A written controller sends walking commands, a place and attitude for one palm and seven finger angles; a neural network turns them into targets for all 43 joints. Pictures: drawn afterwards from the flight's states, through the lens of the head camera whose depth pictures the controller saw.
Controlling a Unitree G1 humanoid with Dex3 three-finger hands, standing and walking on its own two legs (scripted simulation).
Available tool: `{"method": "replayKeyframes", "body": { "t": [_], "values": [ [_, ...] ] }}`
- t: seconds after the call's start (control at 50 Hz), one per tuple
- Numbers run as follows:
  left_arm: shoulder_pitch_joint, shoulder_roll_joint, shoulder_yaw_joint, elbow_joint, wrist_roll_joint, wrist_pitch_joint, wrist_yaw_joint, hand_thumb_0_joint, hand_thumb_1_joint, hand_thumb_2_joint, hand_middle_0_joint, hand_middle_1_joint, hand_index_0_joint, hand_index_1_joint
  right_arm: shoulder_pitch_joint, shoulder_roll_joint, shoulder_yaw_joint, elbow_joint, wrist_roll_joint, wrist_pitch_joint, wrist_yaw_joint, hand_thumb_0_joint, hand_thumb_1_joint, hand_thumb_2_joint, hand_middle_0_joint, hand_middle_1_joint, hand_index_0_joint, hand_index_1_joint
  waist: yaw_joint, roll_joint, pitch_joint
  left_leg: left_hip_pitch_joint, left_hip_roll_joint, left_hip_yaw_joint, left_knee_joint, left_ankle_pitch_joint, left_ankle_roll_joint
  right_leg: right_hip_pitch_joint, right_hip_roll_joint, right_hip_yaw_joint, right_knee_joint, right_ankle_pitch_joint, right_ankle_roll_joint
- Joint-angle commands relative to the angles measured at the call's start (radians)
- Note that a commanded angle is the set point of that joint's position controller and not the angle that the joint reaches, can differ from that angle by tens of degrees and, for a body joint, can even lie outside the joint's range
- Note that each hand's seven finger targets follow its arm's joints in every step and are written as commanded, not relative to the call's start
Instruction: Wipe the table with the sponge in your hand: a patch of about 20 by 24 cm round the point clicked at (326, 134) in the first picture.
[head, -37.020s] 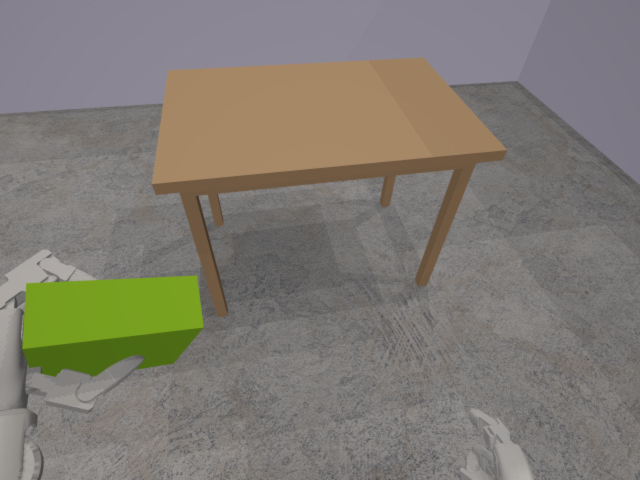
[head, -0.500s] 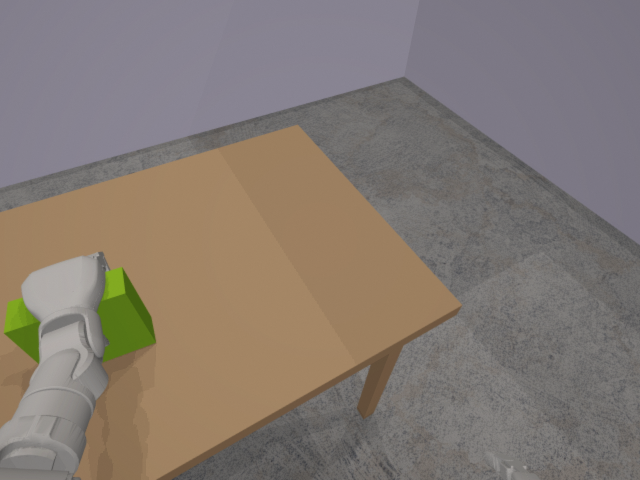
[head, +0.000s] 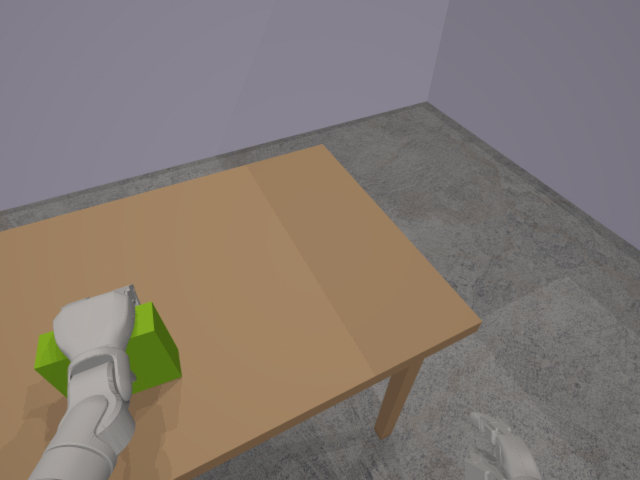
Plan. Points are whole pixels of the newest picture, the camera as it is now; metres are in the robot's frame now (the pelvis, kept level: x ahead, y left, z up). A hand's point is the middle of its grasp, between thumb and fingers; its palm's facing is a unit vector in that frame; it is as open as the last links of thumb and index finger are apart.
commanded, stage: wipe back along the first lane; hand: left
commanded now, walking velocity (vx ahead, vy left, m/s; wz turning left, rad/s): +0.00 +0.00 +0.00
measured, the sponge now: (122, 365) +0.27 +0.32 -0.05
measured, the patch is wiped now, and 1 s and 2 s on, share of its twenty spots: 1.00 1.00 1.00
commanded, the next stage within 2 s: lift the sponge slowly off the table in 1.52 s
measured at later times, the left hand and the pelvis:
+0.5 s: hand (124, 377) +0.23 +0.28 +0.00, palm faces -0.03 -0.04 -1.00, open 9.6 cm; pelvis +0.00 -0.01 +0.00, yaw +0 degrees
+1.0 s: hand (131, 409) +0.19 +0.26 +0.00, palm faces -0.04 -0.06 -1.00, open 9.6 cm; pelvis -0.01 -0.03 +0.00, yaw -1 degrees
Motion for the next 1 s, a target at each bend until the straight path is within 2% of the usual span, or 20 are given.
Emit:
{"method": "replayKeyframes", "body": {
  "t": [0.0,0.02,0.06,0.1,0.16,0.18,0.3,0.36,0.42,0.46,0.48,0.56,0.64,0.66,0.72,0.82,0.86,0.88,0.9,0.98],
  "values": [
    [0.025,0.021,0.001,-0.041,-0.042,0.008,-0.061,0.000,0.100,1.300,-1.200,-1.600,-1.200,-1.600,-0.133,-0.140,-0.048,-0.150,0.002,-0.046,-0.004,0.000,-0.900,-0.900,0.200,0.300,0.200,0.300,0.009,-0.060,-0.093,0.144,0.078,-0.076,-0.108,0.348,-0.075,0.013,0.008,-0.062,-0.040,0.232,-0.080],
    [0.001,0.005,-0.018,-0.053,-0.041,0.008,-0.062,0.000,0.100,1.300,-1.200,-1.600,-1.200,-1.600,-0.133,-0.140,-0.047,-0.153,0.001,-0.046,-0.005,0.000,-0.900,-0.900,0.200,0.300,0.200,0.300,-0.002,-0.074,-0.086,0.138,0.077,-0.076,-0.109,0.330,-0.072,0.010,0.009,-0.060,-0.041,0.229,-0.080],
    [0.045,0.015,0.007,-0.074,-0.045,0.006,-0.060,0.000,0.100,1.300,-1.200,-1.600,-1.200,-1.600,-0.145,-0.139,-0.048,-0.154,0.000,-0.052,-0.002,0.000,-0.900,-0.900,0.200,0.300,0.200,0.300,0.020,-0.052,-0.108,0.146,0.077,-0.078,-0.111,0.357,-0.075,0.031,0.008,-0.054,-0.037,0.248,-0.085],
    [0.087,-0.016,-0.022,-0.093,-0.049,0.008,-0.060,0.000,0.100,1.300,-1.200,-1.600,-1.200,-1.600,-0.148,-0.134,-0.047,-0.159,0.001,-0.055,0.001,0.000,-0.900,-0.900,0.200,0.300,0.200,0.300,0.018,-0.065,-0.111,0.151,0.077,-0.077,-0.105,0.373,-0.075,0.037,0.007,-0.057,-0.035,0.264,-0.081],
    [0.124,0.011,0.014,-0.121,-0.059,0.015,-0.053,0.000,0.100,1.300,-1.200,-1.600,-1.200,-1.600,-0.159,-0.136,-0.049,-0.155,0.000,-0.058,0.003,0.000,-0.900,-0.900,0.200,0.300,0.200,0.300,0.027,-0.078,-0.113,0.145,0.078,-0.075,-0.106,0.390,-0.073,0.060,0.006,-0.045,-0.034,0.300,-0.083],
    [0.129,-0.017,-0.018,-0.126,-0.056,0.015,-0.054,0.000,0.100,1.300,-1.200,-1.600,-1.200,-1.600,-0.157,-0.133,-0.048,-0.155,-0.001,-0.058,0.004,0.000,-0.900,-0.900,0.200,0.300,0.200,0.300,0.017,-0.077,-0.098,0.148,0.078,-0.075,-0.100,0.400,-0.075,0.051,0.005,-0.050,-0.030,0.300,-0.081],
    [0.171,-0.069,-0.072,-0.185,-0.061,0.036,-0.048,0.000,0.100,1.300,-1.200,-1.600,-1.200,-1.600,-0.184,-0.128,-0.048,-0.162,0.001,-0.063,0.008,0.000,-0.900,-0.900,0.200,0.300,0.200,0.300,0.020,-0.088,-0.089,0.155,0.080,-0.075,-0.105,0.363,-0.067,0.044,0.004,-0.052,-0.031,0.281,-0.079],
    [0.223,-0.043,-0.040,-0.205,-0.068,0.042,-0.047,0.000,0.100,1.300,-1.200,-1.600,-1.200,-1.600,-0.202,-0.129,-0.046,-0.162,0.001,-0.062,0.006,0.000,-0.900,-0.900,0.200,0.300,0.200,0.300,0.033,-0.097,-0.089,0.145,0.076,-0.069,-0.112,0.353,-0.063,0.074,0.002,-0.030,-0.038,0.308,-0.083],
    [0.261,-0.058,-0.055,-0.222,-0.076,0.045,-0.043,0.000,0.100,1.300,-1.200,-1.600,-1.200,-1.600,-0.208,-0.122,-0.044,-0.168,0.002,-0.063,0.005,0.000,-0.900,-0.900,0.200,0.300,0.200,0.300,0.030,-0.113,-0.067,0.138,0.072,-0.058,-0.113,0.331,-0.056,0.082,-0.001,-0.033,-0.042,0.308,-0.079],
    [0.289,-0.028,-0.020,-0.243,-0.073,0.044,-0.039,0.000,0.100,1.300,-1.200,-1.600,-1.200,-1.600,-0.217,-0.127,-0.044,-0.164,0.001,-0.063,0.005,0.000,-0.900,-0.900,0.200,0.300,0.200,0.300,0.041,-0.104,-0.082,0.142,0.071,-0.058,-0.112,0.349,-0.057,0.102,-0.001,-0.014,-0.041,0.344,-0.083],
    [0.326,-0.076,-0.064,-0.253,-0.076,0.043,-0.040,0.000,0.100,1.300,-1.200,-1.600,-1.200,-1.600,-0.220,-0.117,-0.043,-0.171,0.001,-0.064,0.006,0.000,-0.900,-0.900,0.200,0.300,0.200,0.300,0.038,-0.104,-0.073,0.144,0.068,-0.052,-0.109,0.357,-0.055,0.105,-0.005,-0.021,-0.039,0.350,-0.079],
    [0.346,-0.034,-0.024,-0.287,-0.080,0.048,-0.036,0.000,0.100,1.300,-1.200,-1.600,-1.200,-1.600,-0.237,-0.121,-0.041,-0.169,0.001,-0.060,0.005,0.000,-0.900,-0.900,0.200,0.300,0.200,0.300,0.042,-0.113,-0.057,0.139,0.067,-0.050,-0.122,0.334,-0.051,0.120,-0.005,-0.001,-0.055,0.364,-0.080],
    [0.381,-0.059,-0.054,-0.300,-0.074,0.054,-0.037,0.000,0.100,1.300,-1.200,-1.600,-1.200,-1.600,-0.244,-0.114,-0.038,-0.173,0.002,-0.062,0.003,0.000,-0.900,-0.900,0.200,0.300,0.200,0.300,0.043,-0.115,-0.043,0.142,0.061,-0.040,-0.126,0.311,-0.046,0.128,-0.009,-0.003,-0.065,0.352,-0.077],
    [0.384,-0.025,-0.016,-0.314,-0.074,0.050,-0.035,0.000,0.100,1.300,-1.200,-1.600,-1.200,-1.600,-0.249,-0.116,-0.041,-0.170,0.002,-0.062,0.003,0.000,-0.900,-0.900,0.200,0.300,0.200,0.300,0.051,-0.095,-0.048,0.149,0.065,-0.047,-0.131,0.317,-0.048,0.131,-0.007,0.008,-0.067,0.351,-0.082],
    [0.432,-0.082,-0.078,-0.331,-0.070,0.046,-0.038,0.000,0.100,1.300,-1.200,-1.600,-1.200,-1.600,-0.256,-0.106,-0.039,-0.181,0.002,-0.065,0.008,0.000,-0.900,-0.900,0.200,0.300,0.200,0.300,0.046,-0.099,-0.022,0.146,0.061,-0.044,-0.133,0.300,-0.046,0.123,-0.006,0.001,-0.069,0.325,-0.080],
    [0.375,-0.054,-0.052,-0.321,-0.062,0.042,-0.027,0.000,0.100,1.300,-1.200,-1.600,-1.200,-1.600,-0.255,-0.111,-0.039,-0.172,-0.001,-0.065,-0.003,0.000,-0.900,-0.900,0.200,0.300,0.200,0.300,0.040,-0.119,-0.001,0.135,0.058,-0.041,-0.141,0.248,-0.043,0.104,-0.004,0.012,-0.082,0.282,-0.078],
    [0.331,-0.031,-0.027,-0.314,-0.052,0.041,-0.021,0.000,0.100,1.300,-1.200,-1.600,-1.200,-1.600,-0.263,-0.115,-0.041,-0.161,-0.002,-0.065,-0.008,0.000,-0.900,-0.900,0.200,0.300,0.200,0.300,0.048,-0.095,-0.012,0.142,0.056,-0.046,-0.145,0.240,-0.044,0.099,-0.001,0.027,-0.088,0.268,-0.084],
    [0.344,-0.064,-0.056,-0.300,-0.053,0.039,-0.019,0.000,0.100,1.300,-1.200,-1.600,-1.200,-1.600,-0.255,-0.109,-0.041,-0.165,-0.003,-0.067,-0.010,0.000,-0.900,-0.900,0.200,0.300,0.200,0.300,0.042,-0.104,-0.009,0.139,0.053,-0.039,-0.142,0.234,-0.042,0.100,-0.003,0.017,-0.082,0.261,-0.081],
    [0.336,-0.046,-0.042,-0.276,-0.049,0.039,-0.017,0.000,0.100,1.300,-1.200,-1.600,-1.200,-1.600,-0.252,-0.114,-0.041,-0.158,-0.001,-0.069,-0.011,0.000,-0.900,-0.900,0.200,0.300,0.200,0.300,0.044,-0.110,-0.012,0.135,0.051,-0.038,-0.137,0.230,-0.042,0.097,-0.004,0.018,-0.086,0.265,-0.080],
    [0.323,-0.072,-0.066,-0.262,-0.037,0.030,-0.016,0.000,0.100,1.300,-1.200,-1.600,-1.200,-1.600,-0.252,-0.110,-0.044,-0.159,-0.003,-0.073,-0.010,0.000,-0.900,-0.900,0.200,0.300,0.200,0.300,0.043,-0.086,-0.019,0.134,0.050,-0.039,-0.137,0.228,-0.042,0.088,-0.002,0.022,-0.076,0.249,-0.085]
  ]
}}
